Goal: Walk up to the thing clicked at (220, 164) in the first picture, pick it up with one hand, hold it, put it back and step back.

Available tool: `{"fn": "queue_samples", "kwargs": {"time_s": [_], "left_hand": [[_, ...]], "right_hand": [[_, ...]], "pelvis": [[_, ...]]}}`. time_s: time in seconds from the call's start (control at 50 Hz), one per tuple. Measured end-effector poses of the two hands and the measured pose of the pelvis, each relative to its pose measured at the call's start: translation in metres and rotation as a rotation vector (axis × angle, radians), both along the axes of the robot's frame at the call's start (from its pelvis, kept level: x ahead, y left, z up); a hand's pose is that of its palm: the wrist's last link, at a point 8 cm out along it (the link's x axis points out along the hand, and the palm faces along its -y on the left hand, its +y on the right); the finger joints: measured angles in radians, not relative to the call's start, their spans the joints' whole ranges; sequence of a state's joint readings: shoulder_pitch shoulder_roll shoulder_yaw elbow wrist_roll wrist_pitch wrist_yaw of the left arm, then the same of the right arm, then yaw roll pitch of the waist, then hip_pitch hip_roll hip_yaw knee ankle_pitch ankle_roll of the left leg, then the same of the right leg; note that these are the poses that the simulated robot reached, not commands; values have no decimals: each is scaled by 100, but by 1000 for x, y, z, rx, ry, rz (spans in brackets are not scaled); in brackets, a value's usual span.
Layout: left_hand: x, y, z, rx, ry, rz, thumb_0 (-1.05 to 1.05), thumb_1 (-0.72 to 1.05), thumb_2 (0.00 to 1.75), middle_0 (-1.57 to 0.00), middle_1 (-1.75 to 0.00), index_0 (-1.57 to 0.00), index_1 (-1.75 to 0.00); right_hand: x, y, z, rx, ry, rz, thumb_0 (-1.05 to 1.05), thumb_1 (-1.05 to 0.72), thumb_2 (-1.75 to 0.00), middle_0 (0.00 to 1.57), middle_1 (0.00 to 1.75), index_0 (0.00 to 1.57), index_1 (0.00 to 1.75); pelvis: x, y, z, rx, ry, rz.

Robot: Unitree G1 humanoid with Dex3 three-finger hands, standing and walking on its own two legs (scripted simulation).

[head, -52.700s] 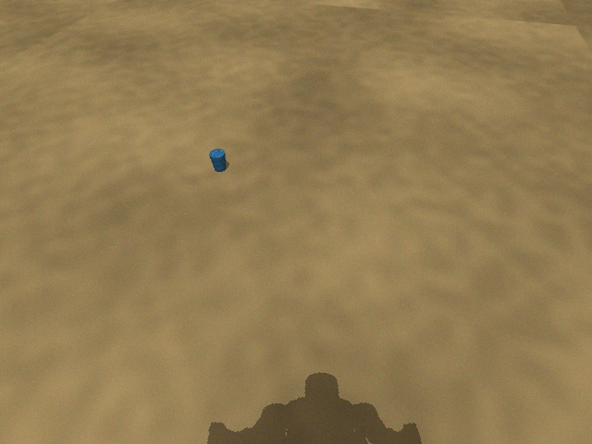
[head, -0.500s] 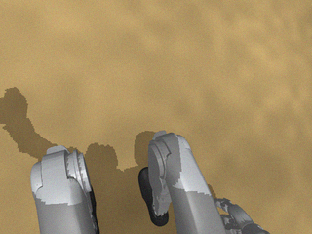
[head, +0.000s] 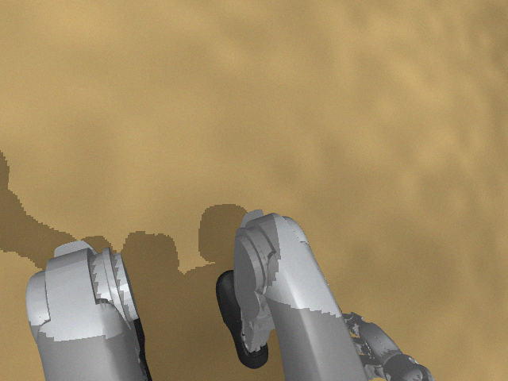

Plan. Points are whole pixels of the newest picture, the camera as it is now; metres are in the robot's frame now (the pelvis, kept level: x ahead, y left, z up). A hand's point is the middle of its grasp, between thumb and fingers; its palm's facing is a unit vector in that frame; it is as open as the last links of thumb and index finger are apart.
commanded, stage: rest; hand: left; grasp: from above
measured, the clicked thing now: out of the picture +0.41 +0.41 -0.26
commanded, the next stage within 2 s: open in 0.08 s
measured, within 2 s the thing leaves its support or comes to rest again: neither
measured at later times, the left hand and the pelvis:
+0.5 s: hand out of the picture +0.40 +0.41 -0.21, palm faces -0.41 -0.18 -0.89, open 12.0 cm; pelvis -0.01 +0.00 +0.00, yaw -1 degrees
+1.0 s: hand out of the picture +0.40 +0.41 -0.20, palm faces -0.44 -0.19 -0.88, open 14.0 cm; pelvis -0.01 +0.00 +0.00, yaw -1 degrees
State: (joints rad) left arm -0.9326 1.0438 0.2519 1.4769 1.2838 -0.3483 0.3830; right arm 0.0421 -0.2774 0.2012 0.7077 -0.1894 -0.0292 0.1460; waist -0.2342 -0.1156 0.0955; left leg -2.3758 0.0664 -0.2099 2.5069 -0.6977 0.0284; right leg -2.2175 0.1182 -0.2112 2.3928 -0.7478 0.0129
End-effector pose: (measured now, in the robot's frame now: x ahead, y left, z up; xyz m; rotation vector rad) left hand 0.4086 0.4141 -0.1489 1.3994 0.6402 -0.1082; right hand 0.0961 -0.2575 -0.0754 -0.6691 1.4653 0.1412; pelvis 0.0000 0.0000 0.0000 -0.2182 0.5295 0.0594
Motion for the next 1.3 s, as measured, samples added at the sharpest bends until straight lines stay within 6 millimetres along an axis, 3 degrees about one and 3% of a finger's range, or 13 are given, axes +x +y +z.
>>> {"fn": "queue_samples", "kwargs": {"time_s": [0.26,0.36,0.54,0.78,1.3], "left_hand": [[-3,1,-1,-3,-5,-4,0,-5,64,-59,-86,-60,-81],[-4,0,0,5,-11,-8,0,-5,67,-50,-88,-52,-83],[-1,1,0,19,-24,6,0,-24,77,-29,-91,-31,-88],[3,4,3,26,-6,5,0,-44,93,-13,-100,-13,-98],[3,4,8,17,-40,-17,0,-48,97,-8,-103,-9,-101]], "right_hand": [[1,-1,4,-5,-23,40,0,-89,-89,21,30,21,30],[-3,-1,5,-5,-26,49,0,-89,-89,21,30,21,30],[-11,3,7,-9,-30,46,0,-89,-89,21,30,21,30],[-11,6,10,1,-27,40,1,-89,-89,21,30,21,30],[-7,7,11,-5,-36,66,1,-89,-89,21,30,21,30]], "pelvis": [[-4,-1,-2,-4,-33,-6],[-6,-1,-4,-6,-43,-9],[-8,0,-5,-11,-51,-12],[-6,1,-2,-17,-42,-8],[-9,1,-2,-19,-56,-9]]}}
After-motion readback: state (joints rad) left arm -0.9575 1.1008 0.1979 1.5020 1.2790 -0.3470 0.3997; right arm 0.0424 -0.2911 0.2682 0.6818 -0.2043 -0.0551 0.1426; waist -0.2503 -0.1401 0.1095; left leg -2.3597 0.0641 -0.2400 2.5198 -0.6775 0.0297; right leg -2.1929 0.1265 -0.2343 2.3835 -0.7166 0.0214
